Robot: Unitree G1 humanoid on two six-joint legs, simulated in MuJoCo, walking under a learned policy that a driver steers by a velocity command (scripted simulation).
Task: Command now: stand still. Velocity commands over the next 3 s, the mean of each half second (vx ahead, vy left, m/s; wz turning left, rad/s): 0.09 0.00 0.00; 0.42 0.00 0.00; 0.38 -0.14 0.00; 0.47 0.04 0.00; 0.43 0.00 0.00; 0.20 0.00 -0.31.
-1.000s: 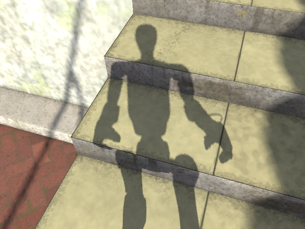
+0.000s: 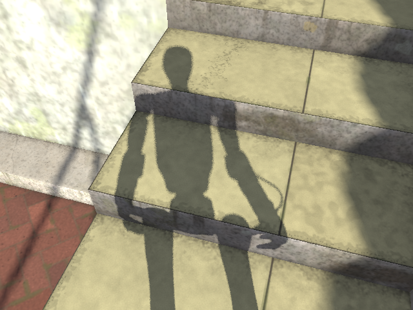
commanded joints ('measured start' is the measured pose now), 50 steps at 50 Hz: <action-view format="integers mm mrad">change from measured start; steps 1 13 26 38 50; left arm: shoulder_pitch -20 61 -204 -285 74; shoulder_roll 76 82 132 -11 271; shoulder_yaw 15 20 38 -54 69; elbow -57 112 20 -130 128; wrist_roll -1 -12 83 19 0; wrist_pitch -18 15 -19 -48 8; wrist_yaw -3 145 76 10 110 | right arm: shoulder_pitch -16 45 344 281 7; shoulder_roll -96 -67 0 47 -30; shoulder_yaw -22 -19 -32 122 15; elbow -36 78 177 239 -17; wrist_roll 7 -21 -34 -130 -30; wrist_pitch -9 18 -61 -66 -65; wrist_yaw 0 -109 -67 -66 -33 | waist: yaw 7 -13 -193 14 101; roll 22 -4 17 7 -167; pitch -9 43 95 60 -96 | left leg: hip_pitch -24 26 338 -173 -660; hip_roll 31 85 26 137 -25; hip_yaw -33 -56 19 -88 -171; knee -89 -128 10 -355 1207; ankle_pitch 89 216 -9 -102 -72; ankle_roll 27 20 108 188 103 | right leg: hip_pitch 16 74 -373 -970 7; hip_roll -12 -74 -159 -57 -221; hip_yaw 28 54 220 -34 870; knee -85 -86 -78 1278 -90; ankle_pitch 41 147 -357 89 -715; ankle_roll -49 -22 -251 -285 -396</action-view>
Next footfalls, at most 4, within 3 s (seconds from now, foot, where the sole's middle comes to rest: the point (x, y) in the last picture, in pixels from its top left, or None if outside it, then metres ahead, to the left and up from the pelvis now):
0.92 right None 0.41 -0.07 -0.65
1.32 left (168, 269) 0.60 0.15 -0.65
1.82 right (292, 201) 0.76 -0.24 -0.51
2.40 left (237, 80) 1.19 -0.08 -0.38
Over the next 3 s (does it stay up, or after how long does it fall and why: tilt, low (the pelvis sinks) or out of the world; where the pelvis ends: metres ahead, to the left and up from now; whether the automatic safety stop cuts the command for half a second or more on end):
stays up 1.19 -0.23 0.39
